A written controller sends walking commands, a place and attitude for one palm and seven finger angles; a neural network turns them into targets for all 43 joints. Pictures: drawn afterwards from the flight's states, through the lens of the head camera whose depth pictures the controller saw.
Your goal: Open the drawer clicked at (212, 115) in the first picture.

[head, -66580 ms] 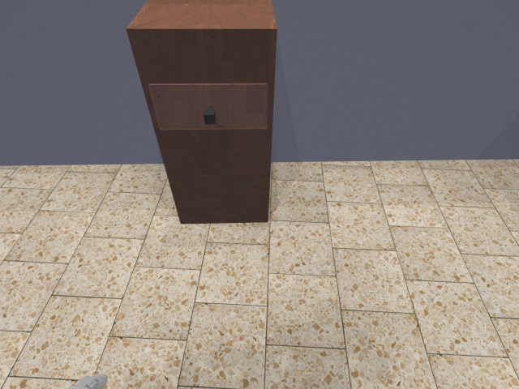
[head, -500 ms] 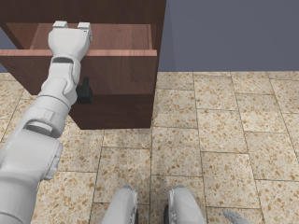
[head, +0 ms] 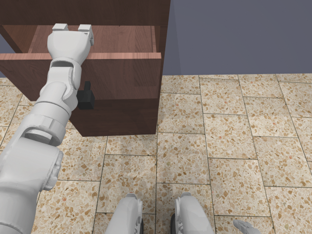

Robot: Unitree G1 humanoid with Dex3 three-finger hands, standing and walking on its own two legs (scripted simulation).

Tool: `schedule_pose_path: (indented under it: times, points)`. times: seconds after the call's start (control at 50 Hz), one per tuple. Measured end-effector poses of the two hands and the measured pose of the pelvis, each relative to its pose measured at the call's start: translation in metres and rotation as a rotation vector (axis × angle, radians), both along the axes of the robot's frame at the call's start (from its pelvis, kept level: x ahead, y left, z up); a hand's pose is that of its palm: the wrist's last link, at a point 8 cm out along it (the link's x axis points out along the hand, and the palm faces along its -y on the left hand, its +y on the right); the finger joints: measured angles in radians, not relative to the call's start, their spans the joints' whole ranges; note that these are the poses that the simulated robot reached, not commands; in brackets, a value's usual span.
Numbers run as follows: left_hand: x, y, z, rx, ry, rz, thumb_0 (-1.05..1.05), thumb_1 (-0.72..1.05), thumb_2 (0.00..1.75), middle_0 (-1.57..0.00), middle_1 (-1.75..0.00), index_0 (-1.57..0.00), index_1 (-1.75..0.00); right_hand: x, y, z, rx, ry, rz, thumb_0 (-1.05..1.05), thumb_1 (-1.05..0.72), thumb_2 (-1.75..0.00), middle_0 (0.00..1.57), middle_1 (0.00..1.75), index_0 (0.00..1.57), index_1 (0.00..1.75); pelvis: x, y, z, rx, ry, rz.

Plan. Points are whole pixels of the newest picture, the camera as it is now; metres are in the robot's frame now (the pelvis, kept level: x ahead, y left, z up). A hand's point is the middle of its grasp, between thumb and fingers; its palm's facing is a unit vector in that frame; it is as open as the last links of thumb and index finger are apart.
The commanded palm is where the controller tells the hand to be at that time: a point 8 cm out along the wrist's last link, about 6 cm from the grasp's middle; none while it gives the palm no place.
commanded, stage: lift the hand off the handle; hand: left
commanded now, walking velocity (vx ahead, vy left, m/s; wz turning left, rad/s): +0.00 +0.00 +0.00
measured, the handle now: (86, 94) +0.47 +0.19 +0.03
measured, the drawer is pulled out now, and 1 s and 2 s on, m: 0.11 0.11 0.11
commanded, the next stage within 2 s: none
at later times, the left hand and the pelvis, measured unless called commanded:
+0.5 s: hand (76, 61) +0.53 +0.21 +0.08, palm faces +0.04 +0.07 -1.00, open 14.6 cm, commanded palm +0.50 +0.17 +0.00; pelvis -0.01 -0.01 -0.01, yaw -1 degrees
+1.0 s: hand (77, 61) +0.53 +0.21 +0.08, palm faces +0.01 +0.04 -1.00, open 14.5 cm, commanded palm +0.51 +0.18 +0.04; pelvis -0.01 -0.01 +0.01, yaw -2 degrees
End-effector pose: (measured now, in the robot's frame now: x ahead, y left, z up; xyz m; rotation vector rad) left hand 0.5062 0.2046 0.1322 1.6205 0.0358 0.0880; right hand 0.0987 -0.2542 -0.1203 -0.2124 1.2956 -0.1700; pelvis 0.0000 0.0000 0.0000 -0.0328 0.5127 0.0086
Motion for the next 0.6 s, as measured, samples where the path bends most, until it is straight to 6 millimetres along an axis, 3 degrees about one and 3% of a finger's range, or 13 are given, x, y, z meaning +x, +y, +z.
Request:
schedule_pose_path:
  times: [0.4, 0.6]
  points:
    - [0.0, 0.0, 0.0, 0.014, -0.013, -0.002, -0.24, -0.61, 0.19, -0.32, -1.2, -0.32, -1.2, -0.032, -0.013, -0.008, -0.027, -0.019, -0.035, 0.0, -0.9, -0.9, 0.2, 0.29, 0.2, 0.3, -0.013, -0.006, -0.01, 0.005, 0.009, -0.015]
    - [0.0, 0.0, 0.0, 0.012, 0.0, 0.004, -0.26, -0.6, 0.2, -0.32, -1.2, -0.32, -1.2, -0.051, -0.016, -0.005, -0.018, 0.008, -0.056, 0.0, -0.9, -0.9, 0.2, 0.29, 0.2, 0.3, -0.014, -0.009, -0.005, 0.008, 0.004, -0.02]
